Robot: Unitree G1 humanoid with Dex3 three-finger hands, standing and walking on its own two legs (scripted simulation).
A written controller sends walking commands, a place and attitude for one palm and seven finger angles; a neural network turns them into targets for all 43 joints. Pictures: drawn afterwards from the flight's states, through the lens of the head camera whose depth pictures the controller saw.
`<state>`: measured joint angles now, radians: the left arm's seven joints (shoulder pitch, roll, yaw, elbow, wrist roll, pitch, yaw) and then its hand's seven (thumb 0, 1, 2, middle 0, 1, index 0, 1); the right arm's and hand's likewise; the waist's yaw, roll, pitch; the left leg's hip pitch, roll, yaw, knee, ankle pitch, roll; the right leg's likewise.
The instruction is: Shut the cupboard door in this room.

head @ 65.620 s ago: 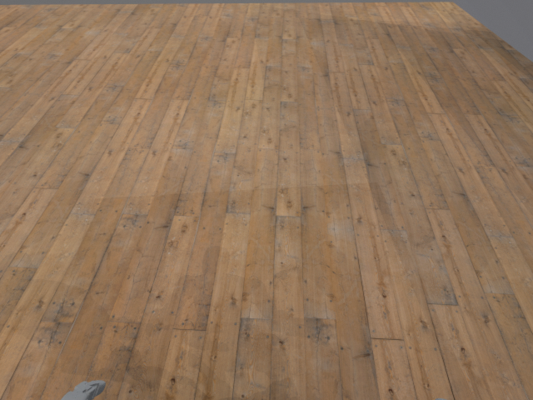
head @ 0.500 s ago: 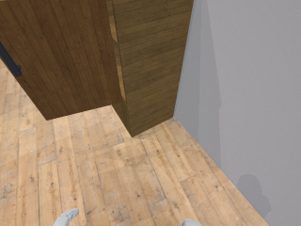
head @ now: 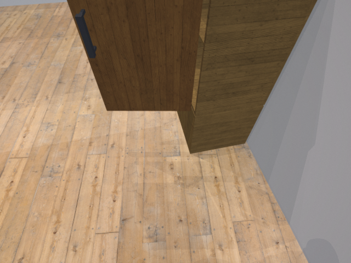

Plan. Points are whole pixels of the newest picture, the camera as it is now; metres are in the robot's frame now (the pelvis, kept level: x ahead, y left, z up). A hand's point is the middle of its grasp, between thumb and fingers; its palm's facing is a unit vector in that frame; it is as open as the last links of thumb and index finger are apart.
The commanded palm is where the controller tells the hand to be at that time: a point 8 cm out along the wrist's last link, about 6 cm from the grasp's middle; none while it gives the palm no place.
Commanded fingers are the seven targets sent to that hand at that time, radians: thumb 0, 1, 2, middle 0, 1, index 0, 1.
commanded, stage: take the last steps up to it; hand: left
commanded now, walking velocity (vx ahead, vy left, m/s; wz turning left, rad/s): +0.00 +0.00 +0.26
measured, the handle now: (87, 34) +0.78 +0.38 +0.08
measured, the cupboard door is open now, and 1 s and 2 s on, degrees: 78 78 78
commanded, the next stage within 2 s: come to a stop and stand still in 1.02 s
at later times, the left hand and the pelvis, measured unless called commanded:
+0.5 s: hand out of the picture +0.08 +0.17 -0.15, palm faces +0.19 -0.95 -0.24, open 7.4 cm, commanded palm none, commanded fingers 0.00 0.90 0.90 -0.20 -0.30 -0.20 -0.30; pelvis +0.06 -0.01 +0.00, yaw +7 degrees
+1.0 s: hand out of the picture +0.11 +0.22 -0.17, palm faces +0.26 -0.95 -0.18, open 7.4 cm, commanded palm none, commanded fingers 0.00 0.90 0.90 -0.20 -0.30 -0.20 -0.30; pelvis +0.22 +0.08 +0.00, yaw +8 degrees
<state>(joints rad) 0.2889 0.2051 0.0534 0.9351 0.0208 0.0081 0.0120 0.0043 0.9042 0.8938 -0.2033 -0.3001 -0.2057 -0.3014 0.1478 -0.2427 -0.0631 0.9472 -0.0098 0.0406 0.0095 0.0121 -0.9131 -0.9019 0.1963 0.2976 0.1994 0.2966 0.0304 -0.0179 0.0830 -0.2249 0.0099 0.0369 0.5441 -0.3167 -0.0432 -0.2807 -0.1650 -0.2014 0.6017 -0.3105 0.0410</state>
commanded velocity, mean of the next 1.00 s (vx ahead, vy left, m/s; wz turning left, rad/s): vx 0.27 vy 0.08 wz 0.07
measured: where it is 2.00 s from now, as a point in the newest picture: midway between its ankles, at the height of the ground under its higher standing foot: (156, 243)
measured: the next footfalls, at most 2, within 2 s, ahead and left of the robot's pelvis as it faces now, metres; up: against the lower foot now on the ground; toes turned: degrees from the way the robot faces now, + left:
right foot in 0.40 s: +0.12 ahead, -0.10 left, +0.00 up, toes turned -2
left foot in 0.92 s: +0.28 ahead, +0.20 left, +0.00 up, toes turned +15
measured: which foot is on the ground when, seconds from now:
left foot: down 0.00-0.40, up 0.42-0.90, down 0.92-1.00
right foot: down 0.00-0.00, up 0.02-0.38, down 0.40-0.92, up 0.94-1.00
